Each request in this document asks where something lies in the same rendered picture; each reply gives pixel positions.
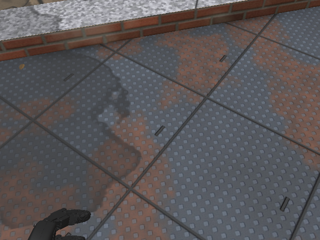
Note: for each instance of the robot left hand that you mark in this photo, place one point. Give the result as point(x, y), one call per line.
point(46, 229)

